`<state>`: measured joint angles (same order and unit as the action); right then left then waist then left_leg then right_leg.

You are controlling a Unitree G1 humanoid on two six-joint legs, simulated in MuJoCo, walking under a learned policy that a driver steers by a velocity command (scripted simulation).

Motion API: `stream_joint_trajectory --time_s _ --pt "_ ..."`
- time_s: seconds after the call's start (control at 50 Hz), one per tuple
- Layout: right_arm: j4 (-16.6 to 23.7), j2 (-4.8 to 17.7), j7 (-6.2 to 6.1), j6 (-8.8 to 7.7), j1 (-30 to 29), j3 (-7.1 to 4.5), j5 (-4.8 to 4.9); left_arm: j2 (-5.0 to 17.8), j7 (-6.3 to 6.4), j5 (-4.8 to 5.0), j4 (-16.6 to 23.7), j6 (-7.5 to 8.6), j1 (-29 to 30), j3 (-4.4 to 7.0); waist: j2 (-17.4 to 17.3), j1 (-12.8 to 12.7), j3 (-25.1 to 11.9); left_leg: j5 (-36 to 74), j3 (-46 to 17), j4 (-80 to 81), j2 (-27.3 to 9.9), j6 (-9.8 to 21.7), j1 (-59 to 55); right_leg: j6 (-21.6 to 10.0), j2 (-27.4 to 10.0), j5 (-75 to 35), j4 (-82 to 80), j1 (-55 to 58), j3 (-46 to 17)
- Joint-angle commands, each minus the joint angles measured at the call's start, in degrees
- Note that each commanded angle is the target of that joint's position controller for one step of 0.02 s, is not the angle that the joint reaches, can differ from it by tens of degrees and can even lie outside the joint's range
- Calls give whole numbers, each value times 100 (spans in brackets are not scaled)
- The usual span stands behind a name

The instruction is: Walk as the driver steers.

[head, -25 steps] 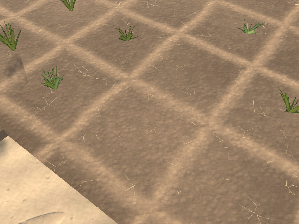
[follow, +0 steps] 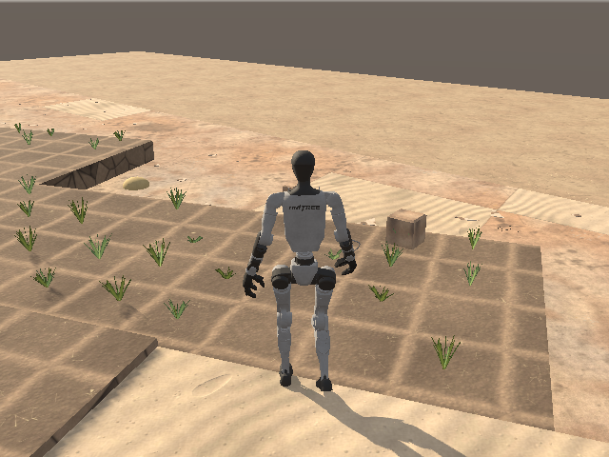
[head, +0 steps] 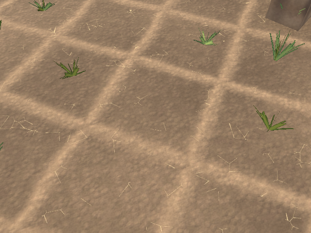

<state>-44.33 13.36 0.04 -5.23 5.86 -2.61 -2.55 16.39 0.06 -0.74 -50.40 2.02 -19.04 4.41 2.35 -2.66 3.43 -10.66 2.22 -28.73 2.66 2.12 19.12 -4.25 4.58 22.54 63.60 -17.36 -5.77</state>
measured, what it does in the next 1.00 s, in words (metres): goes down: right foot 0.06 m lower, then left foot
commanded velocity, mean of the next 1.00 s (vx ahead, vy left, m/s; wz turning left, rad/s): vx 0.50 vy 0.00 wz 0.01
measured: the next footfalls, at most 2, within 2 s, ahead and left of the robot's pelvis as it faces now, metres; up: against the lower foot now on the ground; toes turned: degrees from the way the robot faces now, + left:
right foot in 0.36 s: +0.33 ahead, -0.13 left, -0.06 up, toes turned -7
left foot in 0.84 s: +0.64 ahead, +0.02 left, -0.06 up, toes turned +3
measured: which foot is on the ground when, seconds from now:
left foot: down 0.00-0.36, up 0.38-0.82, down 0.84-1.00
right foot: up 0.00-0.34, down 0.36-0.84, up 0.86-1.00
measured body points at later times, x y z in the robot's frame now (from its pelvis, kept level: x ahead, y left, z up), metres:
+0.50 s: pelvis +0.29 -0.05 -0.05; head +0.31 -0.08 +0.40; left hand +0.43 +0.18 -0.17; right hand +0.26 -0.31 -0.20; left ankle +0.21 +0.10 -0.69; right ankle +0.29 -0.12 -0.79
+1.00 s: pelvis +0.57 -0.02 -0.05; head +0.59 -0.01 +0.39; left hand +0.64 +0.24 -0.19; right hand +0.65 -0.29 -0.18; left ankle +0.60 +0.02 -0.79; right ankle +0.52 -0.17 -0.71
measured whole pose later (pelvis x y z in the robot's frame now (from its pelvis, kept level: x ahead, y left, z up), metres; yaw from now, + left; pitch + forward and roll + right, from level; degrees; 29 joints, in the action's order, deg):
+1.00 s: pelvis +0.57 -0.02 -0.05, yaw +5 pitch +0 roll +0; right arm -52.0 15.0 1.0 -2.2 14.5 -3.9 -0.3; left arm 13.5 -0.4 -2.3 -50.8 4.2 -11.8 1.7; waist 1.1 0.0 3.4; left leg -9.8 1.1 -25.3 6.9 7.4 15.3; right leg -1.2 -2.9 19.1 65.8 -25.5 -0.4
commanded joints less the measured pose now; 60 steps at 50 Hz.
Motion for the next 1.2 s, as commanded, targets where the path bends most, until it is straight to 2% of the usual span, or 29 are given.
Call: stream_joint_trajectory --time_s 0.02,0.04,0.1,0.16,0.2,0.3,0.32,0.36,0.38,0.4,0.42,0.44,0.46,0.48,0.52,0.58,0.64,0.74,0.78,0.82,0.84,0.86,0.88,0.9,0.92,0.96,1.02,1.1,1.2 --pt "-49 597 -54 -107 803 -152 33 274 -181 -182 570 -83 229 61 -521 273 -239 655 -1826 1652 -1770 739 -1367 79 -655 -236 9 -1594 14" --pt "-105 620 -18 -166 910 -162 64 164 -244 -185 618 -118 287 30 -607 273 -257 983 -1558 1771 -1691 823 -1236 90 -589 -432 -39 -1516 158" --pt "-226 631 44 -338 906 -167 138 233 -347 -134 857 -91 852 44 -795 196 -143 1117 -948 2070 -1512 792 -1298 104 -626 -1526 -835 -1894 52" --pt "-321 634 65 -341 705 -178 194 76 -440 -103 983 -1 1269 -65 -829 136 -142 669 -154 2052 -1017 542 -637 108 -470 -3290 -2812 -739 350" --pt "-441 768 60 -325 917 -214 222 107 -454 -79 977 7 1549 -90 -727 250 -164 436 -194 2079 -1194 533 -479 47 -469 -3924 -3201 -99 442" --pt "-773 912 -111 -47 1758 -227 27 333 -372 -214 981 97 2173 -118 -349 597 310 963 -366 1028 -1494 647 -1902 -68 -794 -3010 -4077 -954 384" --pt "-833 974 -139 35 1908 -239 3 379 -343 -232 851 138 1956 -106 -229 540 202 1368 -323 506 -1460 652 -2096 -106 -807 -2762 -4289 -744 419" --pt "-853 814 -110 103 1816 -220 85 584 -285 -348 84 253 283 0 239 -103 -610 950 70 -1847 -800 556 -1328 -214 -724 -3307 -4759 1431 600" --pt "-749 562 -47 72 1701 -187 195 768 -281 -386 -61 293 -142 56 864 -224 -991 -1894 352 -3643 -174 440 293 -327 -1368 -4656 -3934 2835 122" --pt "-663 257 -66 39 2326 -102 305 921 -279 -316 29 333 -571 18 1004 -2 -1699 -2836 -401 -4695 -198 480 1632 -620 -2404 -6793 -2720 4281 -741" --pt "-688 636 -120 45 2238 -145 408 1066 -177 -85 3 239 -736 149 954 -407 -2097 -2344 -518 -5033 -161 351 2391 -1309 -2757 -5233 -3262 4489 -1401" --pt "-562 780 -116 52 1698 -160 268 964 -60 -51 25 185 -466 130 842 -301 -1420 -1746 -378 -4916 -472 227 2772 -1391 -2664 -2903 -4133 3594 -1769" --pt "-504 927 -50 70 1193 -196 139 553 -23 -64 115 208 16 5 334 -149 -770 -1270 -393 -4479 -723 127 2637 -1180 -2353 -2120 -4633 2700 -1669" --pt "-552 779 44 139 1176 -181 56 498 7 -69 118 245 265 -40 79 109 -420 -903 -409 -3937 -823 -31 2122 -1107 -2220 -2572 -4895 1832 -1422" --pt "-626 536 163 299 1198 -141 -52 506 30 -14 -28 340 156 -35 15 318 -190 -737 -343 -3405 -930 -220 1537 -1052 -2008 -3224 -5171 1142 -1036" --pt "-529 405 229 311 858 -106 21 467 -11 23 -201 412 57 -22 126 402 -113 -93 -208 -2713 -936 -222 1606 -921 -1658 -3891 -5312 1148 -331" --pt "-349 237 266 270 230 -9 109 285 -44 5 -305 426 -19 -71 164 276 0 729 -51 -1606 -774 -45 1322 -691 -1395 -3874 -5488 1093 360" --pt "-109 352 250 271 -258 -7 108 396 49 -33 -544 416 -332 -79 73 183 126 840 134 -746 -500 350 1076 -474 -1718 -4208 -5356 1813 749" --pt "-145 432 216 257 -14 -57 70 531 100 -68 -574 388 -291 -67 102 330 -62 298 354 -606 -204 558 685 -364 -1747 -5647 -4578 2169 983" --pt "-523 618 179 208 1218 -184 18 649 123 -106 -550 290 -270 -53 9 850 -717 132 479 -126 183 814 -688 -211 -1561 -6083 -2606 2006 1296" --pt "-695 1084 125 189 2055 -335 -68 560 124 -90 -377 285 -316 -102 -452 1135 -1246 -61 -724 26 -661 1163 -2000 -61 -1370 -4565 -904 901 1465" --pt "-653 1695 98 223 2120 -488 -17 5 -1 18 -152 310 -813 -201 -1903 732 -1855 -31 -3912 640 -2282 2214 -3612 217 -97 400 1361 -1409 1369" --pt "-655 1470 135 293 1920 -449 249 499 -11 -117 -99 338 -203 -100 -955 833 -1731 -563 -4414 1176 -2135 2085 -3529 126 -253 562 1695 -2150 287" --pt "-562 1295 109 322 1436 -405 244 501 -45 -57 94 400 254 -99 -715 689 -841 -447 -3543 1249 -2034 1903 -2729 109 -576 11 1510 -2447 278" --pt "-526 1011 103 324 1192 -334 207 444 -50 -57 125 446 386 -119 -247 531 -443 160 -3039 1382 -1809 1696 -2022 131 -789 -363 1017 -2221 301" --pt "-521 807 55 276 976 -266 240 339 -34 -173 130 285 280 -131 -277 184 -241 1230 -2284 1521 -1358 1450 -1118 301 -979 -445 357 -1513 298" --pt "-540 950 48 159 1146 -298 274 190 -57 -205 234 71 363 -154 -383 102 -348 1710 -1862 1629 -1076 1438 -817 532 -960 -571 -237 -1292 452" --pt "-553 1024 31 188 1557 -330 269 206 -75 -188 611 19 1316 -152 -473 390 -82 1263 -1924 1821 -921 1294 -964 764 -977 -1406 -1253 -1891 534" --pt "-557 1041 -40 288 1972 -333 242 169 -54 -82 896 59 1875 -216 -613 618 -298 4007 -1706 914 -760 889 -1522 726 -574 -1863 -2072 -1732 617"
Keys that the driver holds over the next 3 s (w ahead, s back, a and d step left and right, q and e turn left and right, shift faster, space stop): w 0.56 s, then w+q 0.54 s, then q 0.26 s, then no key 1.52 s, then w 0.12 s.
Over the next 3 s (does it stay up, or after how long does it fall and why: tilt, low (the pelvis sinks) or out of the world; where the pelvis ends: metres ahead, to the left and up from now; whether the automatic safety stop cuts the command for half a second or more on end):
stays up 0.83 0.00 -0.05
